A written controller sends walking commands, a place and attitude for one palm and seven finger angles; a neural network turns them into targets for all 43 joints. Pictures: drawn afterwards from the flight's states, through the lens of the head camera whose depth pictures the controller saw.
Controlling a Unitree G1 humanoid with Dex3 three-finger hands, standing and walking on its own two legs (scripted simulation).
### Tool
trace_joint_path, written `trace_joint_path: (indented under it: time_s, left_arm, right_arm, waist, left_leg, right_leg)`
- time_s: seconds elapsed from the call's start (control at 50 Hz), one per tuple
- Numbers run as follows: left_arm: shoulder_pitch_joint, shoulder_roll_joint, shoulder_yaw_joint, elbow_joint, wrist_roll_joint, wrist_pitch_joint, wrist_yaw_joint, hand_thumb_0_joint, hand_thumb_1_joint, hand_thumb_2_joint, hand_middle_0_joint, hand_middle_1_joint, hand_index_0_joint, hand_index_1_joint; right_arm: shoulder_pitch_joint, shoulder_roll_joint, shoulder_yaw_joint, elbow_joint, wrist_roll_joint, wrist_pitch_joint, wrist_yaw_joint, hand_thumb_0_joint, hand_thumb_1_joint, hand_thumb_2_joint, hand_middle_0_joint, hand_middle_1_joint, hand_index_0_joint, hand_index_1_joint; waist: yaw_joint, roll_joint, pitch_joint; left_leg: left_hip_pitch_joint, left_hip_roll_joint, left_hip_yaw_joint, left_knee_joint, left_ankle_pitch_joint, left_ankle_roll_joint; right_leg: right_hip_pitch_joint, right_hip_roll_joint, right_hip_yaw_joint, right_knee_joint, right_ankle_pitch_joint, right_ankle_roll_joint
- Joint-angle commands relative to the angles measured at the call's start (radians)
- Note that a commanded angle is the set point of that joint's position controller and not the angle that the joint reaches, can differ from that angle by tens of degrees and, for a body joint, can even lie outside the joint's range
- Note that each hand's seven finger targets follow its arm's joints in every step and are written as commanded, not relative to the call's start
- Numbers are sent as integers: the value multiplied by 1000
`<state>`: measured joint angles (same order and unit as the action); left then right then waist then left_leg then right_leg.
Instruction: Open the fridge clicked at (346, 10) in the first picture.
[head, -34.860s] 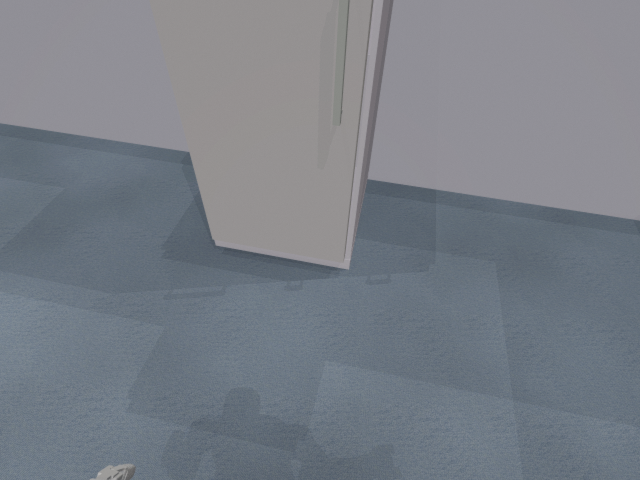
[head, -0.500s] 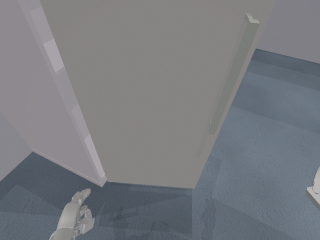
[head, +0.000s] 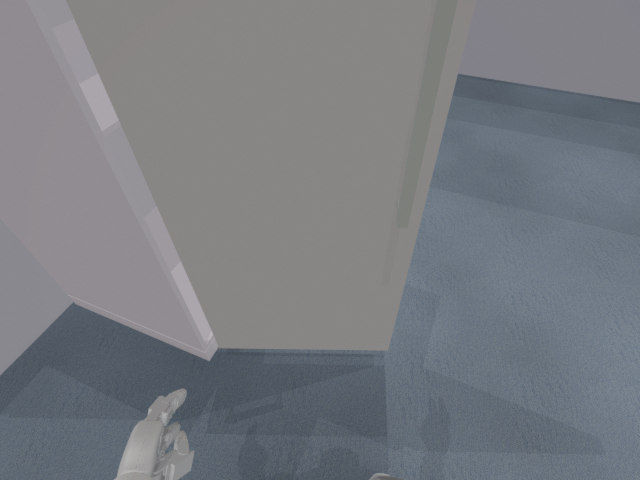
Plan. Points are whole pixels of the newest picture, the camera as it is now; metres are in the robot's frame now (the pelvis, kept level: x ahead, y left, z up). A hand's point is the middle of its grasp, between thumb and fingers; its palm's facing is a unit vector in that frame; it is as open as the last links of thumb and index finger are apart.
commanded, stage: step back with the hand held close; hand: right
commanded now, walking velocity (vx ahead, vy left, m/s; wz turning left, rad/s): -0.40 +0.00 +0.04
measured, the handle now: (417, 128) +0.58 -0.13 +0.15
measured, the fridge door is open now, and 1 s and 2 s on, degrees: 69 69 69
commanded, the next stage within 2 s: stop stepping back and stand still in 0.42 s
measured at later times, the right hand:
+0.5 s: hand out of the picture +0.09 -0.29 +0.19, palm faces +0.53 +0.78 -0.33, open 7.4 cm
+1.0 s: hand out of the picture +0.01 -0.28 +0.17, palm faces +0.44 +0.81 -0.38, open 7.4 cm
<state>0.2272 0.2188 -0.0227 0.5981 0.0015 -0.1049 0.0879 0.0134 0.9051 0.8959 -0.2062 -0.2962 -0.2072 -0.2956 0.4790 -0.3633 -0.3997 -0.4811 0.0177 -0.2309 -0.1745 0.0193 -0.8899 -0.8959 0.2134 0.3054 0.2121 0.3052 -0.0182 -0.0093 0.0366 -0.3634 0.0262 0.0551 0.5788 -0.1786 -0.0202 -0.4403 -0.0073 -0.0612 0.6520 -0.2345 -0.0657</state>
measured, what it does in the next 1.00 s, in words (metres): walks backwards: right foot, then left foot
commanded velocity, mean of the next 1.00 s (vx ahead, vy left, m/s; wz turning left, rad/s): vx -0.08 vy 0.00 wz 0.06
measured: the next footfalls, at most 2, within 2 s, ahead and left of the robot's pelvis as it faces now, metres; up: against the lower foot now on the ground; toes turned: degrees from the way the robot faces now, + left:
right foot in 0.36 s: +0.07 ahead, -0.11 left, +0.00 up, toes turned -7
left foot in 0.68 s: -0.19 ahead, +0.07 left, +0.00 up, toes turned +5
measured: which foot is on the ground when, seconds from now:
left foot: down 0.00-0.38, up 0.40-0.66, down 0.68-1.00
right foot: down 0.00-0.26, up 0.28-0.34, down 0.36-0.66, up 0.68-0.84, down 0.86-1.00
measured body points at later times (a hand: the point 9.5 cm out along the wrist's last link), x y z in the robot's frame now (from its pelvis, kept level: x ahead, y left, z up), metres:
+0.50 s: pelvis -0.11 -0.01 -0.01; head -0.10 -0.04 +0.44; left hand +0.08 +0.21 -0.07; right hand +0.06 -0.32 +0.20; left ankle -0.07 +0.14 -0.64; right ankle +0.03 -0.10 -0.72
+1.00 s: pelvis -0.21 -0.01 +0.01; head -0.24 -0.02 +0.46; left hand -0.09 +0.25 -0.07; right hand -0.02 -0.32 +0.19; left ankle -0.24 +0.08 -0.71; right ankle -0.13 -0.11 -0.72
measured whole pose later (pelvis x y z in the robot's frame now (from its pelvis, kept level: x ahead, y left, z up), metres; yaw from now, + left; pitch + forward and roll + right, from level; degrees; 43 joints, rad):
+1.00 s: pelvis -0.21 -0.01 +0.01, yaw +3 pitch -2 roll +0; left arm 0.27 0.22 -0.01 0.66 0.00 -0.11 0.10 0.01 0.91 0.90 -0.20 -0.30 -0.20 -0.30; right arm 0.48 -0.40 -0.42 -0.37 0.05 -0.13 -0.17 0.02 -0.89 -0.90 0.21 0.30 0.21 0.30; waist 0.03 0.03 -0.04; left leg -0.23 -0.03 0.05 0.65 -0.48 0.03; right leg -0.32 -0.01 -0.09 0.54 -0.20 -0.04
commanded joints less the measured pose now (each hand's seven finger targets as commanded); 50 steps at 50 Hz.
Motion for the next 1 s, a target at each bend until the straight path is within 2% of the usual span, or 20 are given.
trace_joint_path:
  time_s: [0.0, 0.06, 0.12, 0.22, 0.28, 0.32, 0.36, 0.42, 0.48, 0.58, 0.6, 0.62, 0.64, 0.66, 0.68, 0.7, 0.78, 0.86, 0.92, 0.98]
  left_arm:
    - [-106, 144, 62, -158, 1, -73, 13, 0, 900, 900, -200, -300, -200, -300]
    - [-112, 147, 70, -163, 0, -80, 12, 0, 900, 900, -200, -300, -200, -300]
    - [-105, 140, 80, -166, -2, -87, 7, 0, 900, 900, -200, -300, -200, -300]
    - [-90, 120, 79, -121, 13, -61, -6, 0, 900, 900, -200, -300, -200, -300]
    - [-86, 87, 57, -87, 15, -37, -16, 0, 900, 900, -200, -300, -200, -300]
    - [-92, 103, 51, -104, 9, -44, -1, 0, 900, 900, -200, -300, -200, -300]
    - [-127, 157, 59, -130, 23, -66, 23, 0, 900, 900, -200, -300, -200, -300]
    - [-107, 125, 95, -102, 4, -84, 0, 0, 900, 900, -200, -300, -200, -300]
    - [-149, 119, 96, -113, 9, -94, -25, 0, 900, 900, -200, -300, -200, -300]
    - [-102, 105, 73, -121, 6, -105, -34, 0, 900, 900, -200, -300, -200, -300]
    - [-99, 100, 73, -119, 8, -94, -35, 0, 900, 900, -200, -300, -200, -300]
    - [-94, 83, 72, -122, 9, -82, -37, 0, 900, 900, -200, -300, -200, -300]
    - [-98, 72, 69, -117, 10, -70, -37, 0, 900, 900, -200, -300, -200, -300]
    - [-127, 81, 57, -110, 12, -69, -27, 0, 900, 900, -200, -300, -200, -300]
    - [-122, 77, 40, -104, 17, -64, -18, 0, 900, 900, -200, -300, -200, -300]
    - [-85, 62, 37, -92, 10, -65, -19, 0, 900, 900, -200, -300, -200, -300]
    - [-98, 106, 58, -82, -17, -59, -1, 0, 900, 900, -200, -300, -200, -300]
    - [-122, 160, 57, -124, -27, -61, 17, 0, 900, 900, -200, -300, -200, -300]
    - [-123, 135, 56, -105, 10, -67, 18, 0, 900, 900, -200, -300, -200, -300]
    - [-125, 135, 63, -121, 4, -69, 0, 0, 900, 900, -200, -300, -200, -300]
  right_arm:
    - [-73, -184, -131, -222, -2, -87, -22, 0, -900, -900, 200, 300, 200, 300]
    - [-63, -184, -150, -209, -10, -97, -17, 0, -900, -900, 200, 300, 200, 300]
    - [-32, -220, -183, -230, 3, -101, -9, 0, -900, -900, 200, 300, 200, 300]
    - [-64, -226, -163, -237, 8, -93, -13, 0, -900, -900, 200, 300, 200, 300]
    - [-131, -218, -113, -247, 15, -68, -14, 0, -900, -900, 200, 300, 200, 300]
    - [-190, -217, -99, -281, 18, -64, -12, 0, -900, -900, 200, 300, 200, 300]
    - [-190, -193, -126, -293, 1, -76, -22, 0, -900, -900, 200, 300, 200, 300]
    - [-146, -240, -150, -291, 25, -87, -3, 0, -900, -900, 200, 300, 200, 300]
    - [-74, -181, -116, -295, 48, -54, 2, 0, -900, -900, 200, 300, 200, 300]
    - [-55, -185, -81, -303, 48, -23, -7, 0, -900, -900, 200, 300, 200, 300]
    - [-58, -203, -92, -292, 43, -17, -7, 0, -900, -900, 200, 300, 200, 300]
    - [-33, -235, -119, -274, 39, -8, -9, 0, -900, -900, 200, 300, 200, 300]
    - [-59, -270, -131, -289, 39, -15, -7, 0, -900, -900, 200, 300, 200, 300]
    - [-122, -322, -156, -332, 47, -26, -16, 0, -900, -900, 200, 300, 200, 300]
    - [-135, -377, -224, -338, 47, -41, -30, 0, -900, -900, 200, 300, 200, 300]
    - [-60, -284, -173, -203, 43, -23, -12, 0, -900, -900, 200, 300, 200, 300]
    - [-17, -215, -122, -98, 40, 13, -5, 0, -900, -900, 200, 300, 200, 300]
    - [-123, -207, -91, -99, 45, 10, -1, 0, -900, -900, 200, 300, 200, 300]
    - [-142, -268, -126, -211, 27, -4, -1, 0, -900, -900, 200, 300, 200, 300]
    - [-51, -203, -74, -234, 15, 11, 3, 0, -900, -900, 200, 300, 200, 300]
  waist:
    - [4, -123, -96]
    - [-7, -182, -109]
    - [-7, -93, -163]
    - [11, 129, -48]
    - [33, 279, -99]
    - [36, 89, -74]
    - [32, -454, -30]
    - [11, -169, -184]
    - [-4, -165, -147]
    - [3, -304, -192]
    - [-2, -242, -172]
    - [5, -106, -158]
    - [1, 132, -112]
    - [-2, 207, -60]
    - [14, 145, -103]
    - [8, 182, -200]
    - [34, 57, -114]
    - [28, -185, 13]
    - [20, -211, -39]
    - [-3, -176, -75]
  left_leg:
    - [198, 1, -99, -2, -161, 31]
    - [333, -57, -54, 160, -100, 15]
    - [279, -38, -97, 101, -51, 32]
    - [-241, 206, -461, -306, -544, 163]
    - [-392, 256, -332, -337, -401, 147]
    - [-283, 140, -214, -171, -310, 74]
    - [-15, -123, -61, 540, -291, -15]
    - [-55, -131, -138, 774, -314, -8]
    - [-30, -112, -82, 636, -307, -13]
    - [232, -155, 85, 23, -427, 58]
    - [242, -123, 61, -152, -399, 91]
    - [172, 1, -96, -291, -393, 154]
    - [-27, 226, -414, -432, -404, 237]
    - [-81, 342, -482, -457, -180, 274]
    - [22, 316, -361, -360, 125, 256]
    - [193, 233, -242, -265, 110, 206]
    - [84, 135, -129, -145, 115, 99]
    - [-33, -79, -9, 75, -323, 24]
    - [96, -74, 1, 145, -334, 50]
    - [339, -41, -22, -91, -309, 77]
  right_leg:
    - [-194, -141, 213, -316, -445, -12]
    - [-332, -198, 260, -402, -518, -38]
    - [-231, -170, 216, -308, -399, -23]
    - [-5, -39, 110, 168, -400, 61]
    - [246, -16, 74, 339, -220, 73]
    - [193, -40, 109, -37, -246, 48]
    - [-252, -374, 494, -506, -480, -103]
    - [-92, -359, 321, -409, -305, -68]
    - [-29, -304, 248, -430, -278, -62]
    - [51, -187, 111, -510, -427, 95]
    - [51, -130, 56, -409, -426, 132]
    - [69, -56, -22, -191, -313, 147]
    - [117, -11, -21, 175, -168, 142]
    - [19, -9, 43, 365, -157, 123]
    - [-54, -35, 58, 384, -119, 115]
    - [-76, -19, 57, 311, -65, 105]
    - [218, -21, 9, -103, 21, 54]
    - [140, -260, 403, -473, -506, -45]
    - [50, -237, 355, -531, -507, -16]
    - [-107, -124, 128, -314, -502, 11]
